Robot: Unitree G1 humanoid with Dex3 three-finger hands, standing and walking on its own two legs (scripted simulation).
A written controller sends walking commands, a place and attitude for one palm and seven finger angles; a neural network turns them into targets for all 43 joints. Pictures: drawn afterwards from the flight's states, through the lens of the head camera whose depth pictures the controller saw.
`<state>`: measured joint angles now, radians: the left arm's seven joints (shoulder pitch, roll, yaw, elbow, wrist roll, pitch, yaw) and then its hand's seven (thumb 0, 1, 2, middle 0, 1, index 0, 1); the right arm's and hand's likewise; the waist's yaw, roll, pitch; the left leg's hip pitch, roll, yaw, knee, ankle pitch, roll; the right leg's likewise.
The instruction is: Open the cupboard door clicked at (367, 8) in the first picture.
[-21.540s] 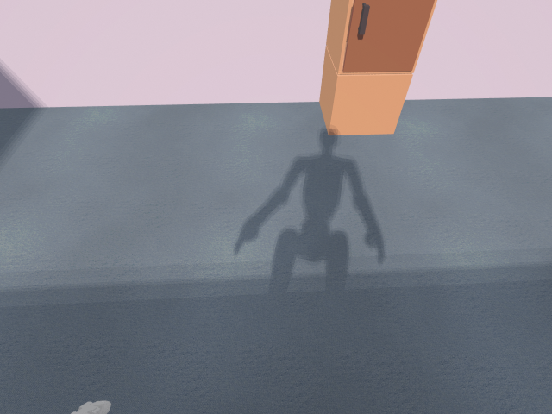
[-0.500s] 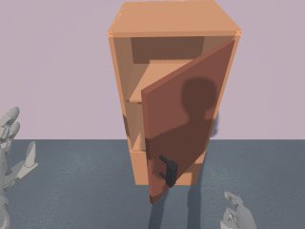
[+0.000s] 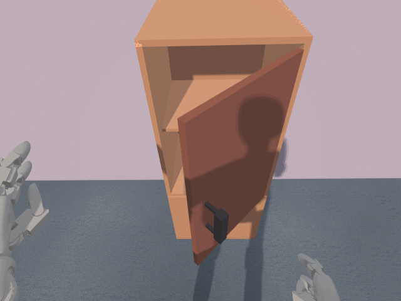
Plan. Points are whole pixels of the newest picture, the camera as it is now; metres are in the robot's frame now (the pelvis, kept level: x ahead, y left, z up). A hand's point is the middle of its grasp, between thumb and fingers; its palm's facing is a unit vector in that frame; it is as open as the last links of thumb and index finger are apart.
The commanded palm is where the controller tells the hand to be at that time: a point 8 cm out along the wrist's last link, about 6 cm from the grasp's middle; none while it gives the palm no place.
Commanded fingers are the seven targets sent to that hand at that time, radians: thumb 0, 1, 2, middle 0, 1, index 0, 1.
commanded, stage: step back with the hand held close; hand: left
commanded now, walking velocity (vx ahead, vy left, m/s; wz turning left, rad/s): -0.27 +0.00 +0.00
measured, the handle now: (214, 221) +0.33 +0.01 -0.08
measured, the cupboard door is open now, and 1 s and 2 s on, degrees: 46 46 46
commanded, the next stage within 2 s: stop stepping back and stand still in 1.40 s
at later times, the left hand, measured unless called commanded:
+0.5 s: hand (24, 238) +0.15 +0.27 +0.16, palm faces +0.36 -0.79 -0.50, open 7.4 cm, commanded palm +0.09 +0.31 +0.18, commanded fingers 0.00 0.90 0.90 -0.20 -0.30 -0.20 -0.30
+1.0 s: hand out of the picture +0.06 +0.31 +0.16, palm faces +0.44 -0.78 -0.45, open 7.4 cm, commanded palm -0.01 +0.34 +0.18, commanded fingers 0.00 0.90 0.90 -0.20 -0.30 -0.20 -0.30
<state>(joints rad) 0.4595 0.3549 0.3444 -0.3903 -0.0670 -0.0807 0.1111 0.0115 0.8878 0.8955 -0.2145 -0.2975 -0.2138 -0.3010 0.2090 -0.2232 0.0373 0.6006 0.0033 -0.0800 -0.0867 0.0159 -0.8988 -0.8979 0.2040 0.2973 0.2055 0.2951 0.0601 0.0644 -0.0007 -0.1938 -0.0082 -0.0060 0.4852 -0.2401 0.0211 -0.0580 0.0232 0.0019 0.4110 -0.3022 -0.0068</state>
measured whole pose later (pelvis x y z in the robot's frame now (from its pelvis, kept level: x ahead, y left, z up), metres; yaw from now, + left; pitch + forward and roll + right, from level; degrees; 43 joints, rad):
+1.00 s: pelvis -0.14 +0.03 -0.01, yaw +2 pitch -1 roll -4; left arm 0.50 0.43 0.41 -0.49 -0.03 -0.23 0.14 0.01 0.88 0.90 -0.22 -0.30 -0.22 -0.30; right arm 0.17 -0.21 0.00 0.62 -0.01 -0.06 -0.08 0.02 -0.90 -0.90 0.21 0.30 0.21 0.30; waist 0.02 0.03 0.05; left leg -0.43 0.00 0.01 0.54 -0.09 0.08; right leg -0.29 0.09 0.06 0.62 -0.31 0.02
